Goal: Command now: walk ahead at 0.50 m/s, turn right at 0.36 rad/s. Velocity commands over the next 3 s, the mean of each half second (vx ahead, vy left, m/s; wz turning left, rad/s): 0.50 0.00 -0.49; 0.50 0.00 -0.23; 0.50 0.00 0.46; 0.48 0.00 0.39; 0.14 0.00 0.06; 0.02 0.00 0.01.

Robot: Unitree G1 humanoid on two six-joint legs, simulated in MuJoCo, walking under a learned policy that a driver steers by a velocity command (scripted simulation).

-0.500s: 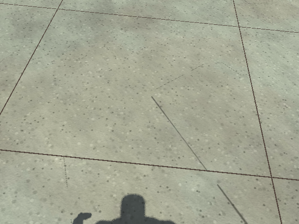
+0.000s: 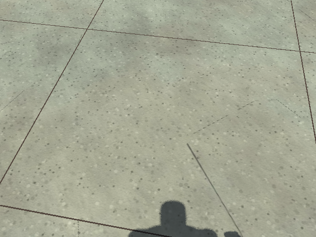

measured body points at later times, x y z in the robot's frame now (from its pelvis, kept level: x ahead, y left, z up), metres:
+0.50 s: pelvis +0.28 +0.04 +0.00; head +0.30 +0.04 +0.45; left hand +0.51 +0.26 -0.09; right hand +0.25 -0.25 -0.11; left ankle +0.27 +0.15 -0.74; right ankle +0.31 -0.13 -0.67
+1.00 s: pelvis +0.51 -0.11 +0.00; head +0.53 -0.13 +0.45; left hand +0.70 +0.11 -0.11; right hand +0.52 -0.42 -0.12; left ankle +0.66 +0.03 -0.66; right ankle +0.47 -0.17 -0.74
